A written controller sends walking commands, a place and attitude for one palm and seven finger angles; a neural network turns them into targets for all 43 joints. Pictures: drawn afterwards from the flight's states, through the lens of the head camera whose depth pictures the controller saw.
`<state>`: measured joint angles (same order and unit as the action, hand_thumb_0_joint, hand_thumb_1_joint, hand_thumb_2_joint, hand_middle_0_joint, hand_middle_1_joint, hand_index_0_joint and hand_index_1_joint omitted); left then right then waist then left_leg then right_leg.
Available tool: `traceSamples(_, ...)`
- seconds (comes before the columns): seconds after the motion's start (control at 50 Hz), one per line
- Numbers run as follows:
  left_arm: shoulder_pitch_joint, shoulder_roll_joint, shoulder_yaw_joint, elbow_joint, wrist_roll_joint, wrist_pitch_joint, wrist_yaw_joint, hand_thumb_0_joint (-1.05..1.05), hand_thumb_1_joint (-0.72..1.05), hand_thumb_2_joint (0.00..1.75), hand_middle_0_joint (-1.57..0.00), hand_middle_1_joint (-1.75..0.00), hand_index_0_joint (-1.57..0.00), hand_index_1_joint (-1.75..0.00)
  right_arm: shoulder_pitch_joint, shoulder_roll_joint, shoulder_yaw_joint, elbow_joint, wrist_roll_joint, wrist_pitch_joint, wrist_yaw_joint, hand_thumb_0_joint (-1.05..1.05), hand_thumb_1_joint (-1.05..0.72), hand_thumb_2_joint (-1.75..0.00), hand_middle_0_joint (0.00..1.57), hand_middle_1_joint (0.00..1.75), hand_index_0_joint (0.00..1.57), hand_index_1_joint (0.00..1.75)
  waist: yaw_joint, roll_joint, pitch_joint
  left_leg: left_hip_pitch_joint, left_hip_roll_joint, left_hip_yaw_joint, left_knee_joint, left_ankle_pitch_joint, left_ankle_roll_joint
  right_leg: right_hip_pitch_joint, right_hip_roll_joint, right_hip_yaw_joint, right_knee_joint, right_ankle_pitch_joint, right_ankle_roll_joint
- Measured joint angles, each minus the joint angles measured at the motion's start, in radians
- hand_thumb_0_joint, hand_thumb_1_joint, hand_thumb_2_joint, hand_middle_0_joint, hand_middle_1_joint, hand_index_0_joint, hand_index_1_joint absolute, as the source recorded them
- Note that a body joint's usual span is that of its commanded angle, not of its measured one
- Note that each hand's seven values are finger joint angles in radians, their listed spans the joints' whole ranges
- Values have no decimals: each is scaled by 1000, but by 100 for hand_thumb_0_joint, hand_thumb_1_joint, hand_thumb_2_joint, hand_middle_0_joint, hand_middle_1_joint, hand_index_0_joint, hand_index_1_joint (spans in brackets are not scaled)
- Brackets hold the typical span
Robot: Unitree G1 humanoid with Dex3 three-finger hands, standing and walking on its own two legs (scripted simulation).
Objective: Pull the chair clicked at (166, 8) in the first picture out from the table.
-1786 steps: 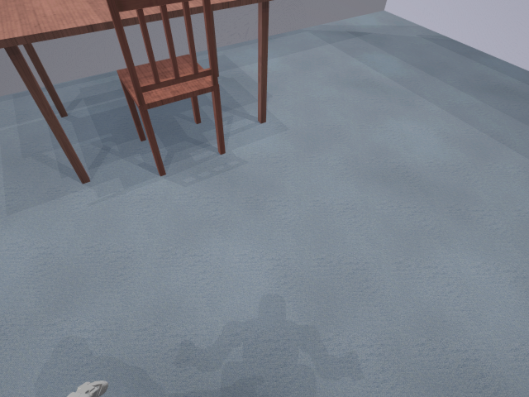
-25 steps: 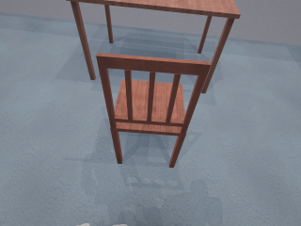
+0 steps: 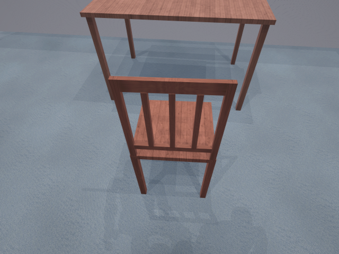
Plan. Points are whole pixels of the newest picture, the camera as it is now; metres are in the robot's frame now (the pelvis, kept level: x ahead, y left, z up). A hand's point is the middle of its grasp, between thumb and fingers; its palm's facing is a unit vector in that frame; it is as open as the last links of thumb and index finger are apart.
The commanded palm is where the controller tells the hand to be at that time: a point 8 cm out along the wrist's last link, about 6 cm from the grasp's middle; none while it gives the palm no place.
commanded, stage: let the arm hang, fingers relaxed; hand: left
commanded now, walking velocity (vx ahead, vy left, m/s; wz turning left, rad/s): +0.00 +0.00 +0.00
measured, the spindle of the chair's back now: (172, 122) +0.58 +0.03 -0.10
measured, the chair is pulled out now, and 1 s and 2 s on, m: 0.67 0.67 0.67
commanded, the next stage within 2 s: look to check the result in 0.30 s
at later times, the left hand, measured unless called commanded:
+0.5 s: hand out of the picture +0.00 +0.14 -0.17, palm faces +0.01 -0.98 -0.19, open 7.4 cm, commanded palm none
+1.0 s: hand out of the picture +0.00 +0.13 -0.17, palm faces +0.02 -0.98 -0.18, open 7.4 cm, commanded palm none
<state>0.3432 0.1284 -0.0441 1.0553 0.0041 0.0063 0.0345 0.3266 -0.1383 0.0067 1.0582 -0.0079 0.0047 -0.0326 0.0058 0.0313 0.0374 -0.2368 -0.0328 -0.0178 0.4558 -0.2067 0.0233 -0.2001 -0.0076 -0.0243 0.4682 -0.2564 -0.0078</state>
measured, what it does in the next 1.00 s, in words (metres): stands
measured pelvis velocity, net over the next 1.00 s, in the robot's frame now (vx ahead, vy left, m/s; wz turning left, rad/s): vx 0.00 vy -0.03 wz -0.01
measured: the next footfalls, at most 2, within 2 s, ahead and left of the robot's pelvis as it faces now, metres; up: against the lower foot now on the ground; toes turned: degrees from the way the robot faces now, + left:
none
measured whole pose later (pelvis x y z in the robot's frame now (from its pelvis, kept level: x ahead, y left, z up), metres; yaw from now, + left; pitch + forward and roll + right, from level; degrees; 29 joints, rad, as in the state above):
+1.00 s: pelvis +0.00 -0.03 +0.00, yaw +0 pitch -1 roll +0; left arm 0.32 0.13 -0.02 1.06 0.00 0.00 0.04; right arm 0.32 -0.11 0.00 1.08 -0.01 0.00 -0.04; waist 0.00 0.01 0.06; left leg -0.21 0.01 -0.03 0.44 -0.21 -0.02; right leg -0.17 0.04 -0.04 0.44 -0.25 -0.05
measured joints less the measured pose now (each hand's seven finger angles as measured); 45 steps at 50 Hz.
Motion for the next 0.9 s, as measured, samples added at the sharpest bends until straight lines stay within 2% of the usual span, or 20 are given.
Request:
traceSamples(0.04, -18, -12, -3, -1, 6, 0, 7, 1, 91, 90, -20, -30, -20, -30, -4, 0, -1, 5, 1, -2, 0, 2, -93, -90, 20, 30, 20, 30, -2, -5, -2, 7, 3, 1, -2, -2, -3, 5, 3, 2, 0, -2, -3)
traceSamples(0.14, -31, 5, 8, 5, 2, 0, 10, 3, 94, 90, -21, -30, -20, -30, -6, 6, -3, 7, 1, -6, -3, 2, -92, -90, 20, 30, 20, 30, -12, -19, -2, 17, 14, -1, -5, -5, -13, 15, 14, 0, -5, -3, -13)
traceSamples(0.36, -41, 12, 18, -6, -1, -6, 7, 1, 91, 90, -20, -30, -20, -30, 2, 14, -5, 15, 1, -1, -2, 1, -91, -90, 20, 30, 20, 30, -12, -10, 20, 14, 27, -10, -14, 1, -26, 16, 28, -9, -21, 6, -26)
traceSamples(0.9, -29, -2, 22, 5, -2, -6, 8, 1, 91, 90, -20, -30, -20, -30, -3, 26, -5, 23, 3, -3, -9, 0, -91, -90, 20, 30, 20, 30, -11, -17, 25, 25, 44, -15, -16, -2, -42, 31, 45, -13, -32, 8, -41)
